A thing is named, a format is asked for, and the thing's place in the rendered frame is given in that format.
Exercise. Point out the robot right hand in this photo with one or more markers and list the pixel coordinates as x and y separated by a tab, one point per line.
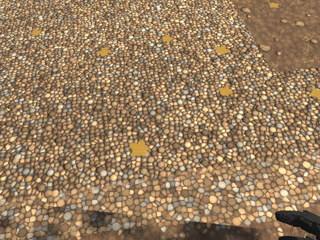
306	220

